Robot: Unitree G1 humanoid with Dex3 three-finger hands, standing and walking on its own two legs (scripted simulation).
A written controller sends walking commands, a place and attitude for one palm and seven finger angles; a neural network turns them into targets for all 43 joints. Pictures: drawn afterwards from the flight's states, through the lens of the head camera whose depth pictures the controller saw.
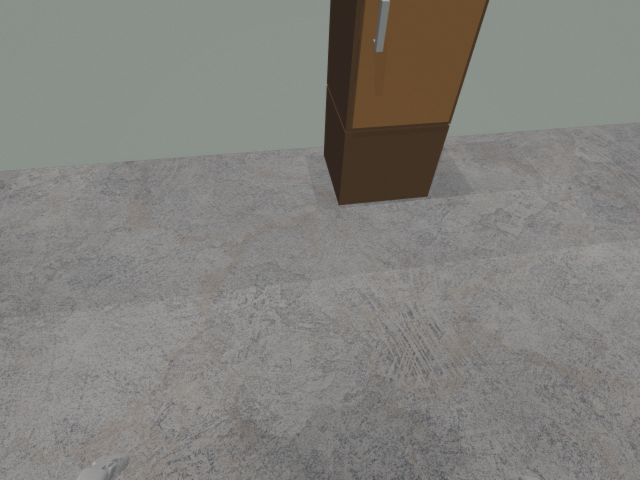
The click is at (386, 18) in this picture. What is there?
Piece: cupboard door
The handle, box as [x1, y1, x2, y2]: [373, 0, 389, 51]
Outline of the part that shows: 389,0 379,0 380,5 376,36 373,39 374,49 376,51 382,51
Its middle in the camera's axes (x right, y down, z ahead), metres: +0.18 -0.66 +1.19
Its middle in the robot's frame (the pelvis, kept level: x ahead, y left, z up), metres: +1.35 -0.11 +0.04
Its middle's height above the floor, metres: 0.81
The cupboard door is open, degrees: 0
